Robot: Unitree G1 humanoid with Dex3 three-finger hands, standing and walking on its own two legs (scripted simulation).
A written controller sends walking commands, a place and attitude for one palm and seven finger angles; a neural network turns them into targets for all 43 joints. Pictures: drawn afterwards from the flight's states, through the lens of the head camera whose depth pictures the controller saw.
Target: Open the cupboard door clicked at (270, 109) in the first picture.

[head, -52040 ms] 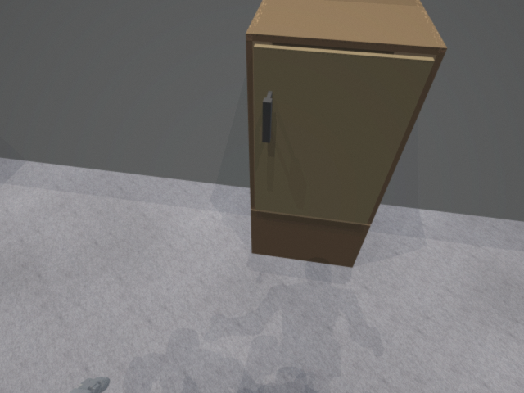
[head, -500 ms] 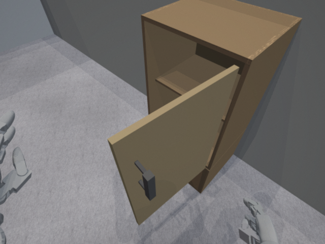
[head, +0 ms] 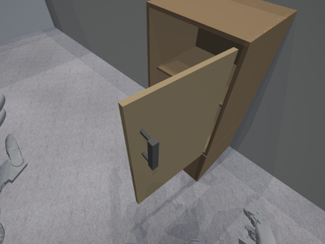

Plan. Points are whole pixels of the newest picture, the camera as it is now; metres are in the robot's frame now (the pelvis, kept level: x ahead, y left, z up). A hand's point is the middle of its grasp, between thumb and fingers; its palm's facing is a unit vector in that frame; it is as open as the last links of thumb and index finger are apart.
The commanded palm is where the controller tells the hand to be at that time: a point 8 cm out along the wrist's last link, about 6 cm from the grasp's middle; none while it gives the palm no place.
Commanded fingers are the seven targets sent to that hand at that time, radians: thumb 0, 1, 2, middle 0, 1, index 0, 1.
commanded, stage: step back with the hand held close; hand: left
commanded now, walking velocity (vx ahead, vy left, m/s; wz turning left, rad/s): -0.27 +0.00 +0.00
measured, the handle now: (148, 149) +0.36 +0.06 +0.01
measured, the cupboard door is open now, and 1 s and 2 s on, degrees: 84 84 84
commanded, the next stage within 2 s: stop stepping back and stand still in 0.48 s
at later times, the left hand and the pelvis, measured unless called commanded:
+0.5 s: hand out of the picture +0.11 +0.27 +0.19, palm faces +0.44 -0.74 -0.50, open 7.4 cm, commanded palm +0.04 +0.31 +0.20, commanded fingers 0.00 0.90 0.90 -0.20 -0.30 -0.20 -0.30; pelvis -0.09 +0.00 +0.01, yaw +2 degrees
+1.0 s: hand out of the picture +0.01 +0.22 +0.20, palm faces +0.48 -0.74 -0.47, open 7.4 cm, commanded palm -0.05 +0.25 +0.20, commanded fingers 0.00 0.90 0.90 -0.20 -0.30 -0.20 -0.30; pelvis -0.19 -0.05 +0.02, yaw -1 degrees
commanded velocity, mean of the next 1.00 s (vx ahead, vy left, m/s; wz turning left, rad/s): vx -0.11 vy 0.05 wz -0.04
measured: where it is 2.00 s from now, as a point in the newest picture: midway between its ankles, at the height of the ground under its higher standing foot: outside the picture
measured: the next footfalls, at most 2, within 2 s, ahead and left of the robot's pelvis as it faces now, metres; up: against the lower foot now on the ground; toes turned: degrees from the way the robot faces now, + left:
right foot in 0.14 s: +0.07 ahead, -0.13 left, +0.00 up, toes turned +5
right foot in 0.76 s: -0.23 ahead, -0.13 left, +0.00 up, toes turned -3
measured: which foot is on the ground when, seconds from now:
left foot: down 0.00-0.74, up 0.76-1.00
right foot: down 0.00-0.04, up 0.06-0.12, down 0.14-0.38, up 0.40-0.74, down 0.76-1.00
